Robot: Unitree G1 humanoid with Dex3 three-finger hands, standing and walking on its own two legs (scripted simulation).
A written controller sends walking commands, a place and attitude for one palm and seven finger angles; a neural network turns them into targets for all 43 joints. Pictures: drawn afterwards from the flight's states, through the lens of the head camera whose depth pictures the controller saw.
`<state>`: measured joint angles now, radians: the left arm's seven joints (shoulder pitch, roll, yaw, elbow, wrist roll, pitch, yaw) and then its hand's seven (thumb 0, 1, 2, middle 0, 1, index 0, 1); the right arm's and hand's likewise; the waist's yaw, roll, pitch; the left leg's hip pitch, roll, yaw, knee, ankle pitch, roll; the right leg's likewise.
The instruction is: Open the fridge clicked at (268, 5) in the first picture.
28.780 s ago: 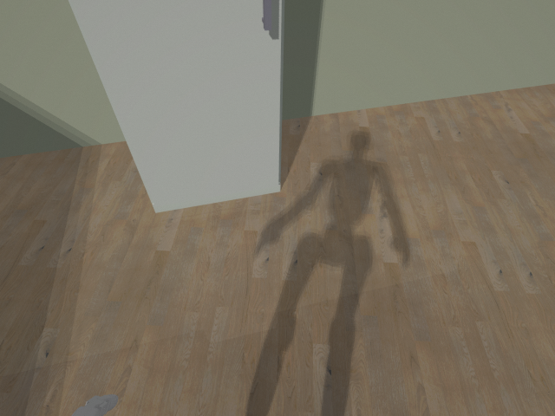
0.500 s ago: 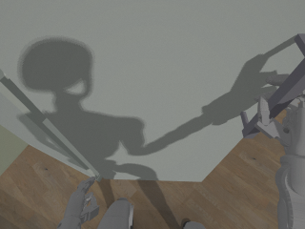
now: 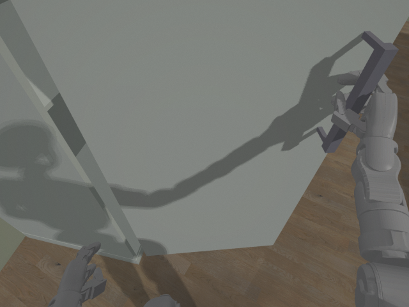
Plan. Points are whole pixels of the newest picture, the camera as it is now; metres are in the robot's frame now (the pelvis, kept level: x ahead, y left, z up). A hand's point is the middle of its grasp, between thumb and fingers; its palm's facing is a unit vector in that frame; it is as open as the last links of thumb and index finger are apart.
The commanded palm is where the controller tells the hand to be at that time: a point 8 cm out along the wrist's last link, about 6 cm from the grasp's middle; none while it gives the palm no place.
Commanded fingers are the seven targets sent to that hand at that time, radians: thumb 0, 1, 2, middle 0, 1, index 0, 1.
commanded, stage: stop walking and hold the door back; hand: right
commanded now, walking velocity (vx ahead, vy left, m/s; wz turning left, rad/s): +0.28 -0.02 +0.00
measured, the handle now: (346, 100) +0.45 -0.24 +0.19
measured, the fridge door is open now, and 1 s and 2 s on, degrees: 72 70 68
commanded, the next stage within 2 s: loosen the grip on the handle in 1.10 s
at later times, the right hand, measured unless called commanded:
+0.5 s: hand (332, 99) +0.45 -0.22 +0.19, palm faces +0.31 +0.93 -0.19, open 5.3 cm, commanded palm +0.41 -0.28 +0.17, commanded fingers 0.00 -0.90 -0.90 0.45 1.40 0.45 1.40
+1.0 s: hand (336, 106) +0.44 -0.22 +0.18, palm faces +0.17 +0.96 -0.22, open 5.4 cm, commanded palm +0.42 -0.28 +0.17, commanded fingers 0.00 -0.90 -0.90 0.45 1.40 0.45 1.40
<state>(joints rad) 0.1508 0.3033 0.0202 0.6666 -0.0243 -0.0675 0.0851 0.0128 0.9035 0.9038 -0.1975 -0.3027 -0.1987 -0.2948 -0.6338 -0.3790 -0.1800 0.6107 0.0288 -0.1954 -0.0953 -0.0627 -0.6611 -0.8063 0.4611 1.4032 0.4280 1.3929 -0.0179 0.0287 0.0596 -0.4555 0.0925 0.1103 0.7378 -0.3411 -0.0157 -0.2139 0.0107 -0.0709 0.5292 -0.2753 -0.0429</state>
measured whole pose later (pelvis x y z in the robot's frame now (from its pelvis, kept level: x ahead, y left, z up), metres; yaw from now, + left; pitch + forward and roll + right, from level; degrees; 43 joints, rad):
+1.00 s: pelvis -0.03 -0.04 +0.00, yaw +5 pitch +0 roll +1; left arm 0.23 0.23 -0.05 0.72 -0.03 -0.05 0.11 0.01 0.90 0.90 -0.20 -0.30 -0.20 -0.30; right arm -0.81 -0.42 -0.21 0.90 0.00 -0.21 -0.03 -0.10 -0.67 -0.79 0.46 1.40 0.43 1.40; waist 0.01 -0.02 0.05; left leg -0.33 0.03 0.02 0.55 -0.22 -0.03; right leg -0.33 -0.05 -0.10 0.60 -0.27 -0.02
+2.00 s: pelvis +0.01 -0.02 +0.00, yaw +6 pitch +8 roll +1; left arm 0.29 0.25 -0.02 0.66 -0.02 -0.11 0.06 0.01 0.90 0.90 -0.20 -0.30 -0.20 -0.30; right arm -0.61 -0.54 -0.46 0.72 0.03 -0.10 0.12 -0.01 0.55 -0.20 0.28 1.17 0.28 1.17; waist 0.03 0.00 -0.06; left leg -0.42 0.00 0.02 0.57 -0.28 -0.01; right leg -0.42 -0.02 -0.03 0.61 -0.32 -0.01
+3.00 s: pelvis +0.00 -0.03 -0.01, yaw +4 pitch +5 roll +1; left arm 0.29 0.27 -0.04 0.61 -0.04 -0.12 0.12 0.01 0.90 0.90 -0.20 -0.30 -0.20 -0.30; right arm -0.32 -0.56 -0.53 0.47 0.17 -0.07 0.27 -0.01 0.55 -0.20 0.26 1.15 0.25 1.15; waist -0.03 -0.02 -0.08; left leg -0.40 0.01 0.04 0.60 -0.29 -0.01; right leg -0.42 -0.02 0.00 0.66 -0.33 -0.01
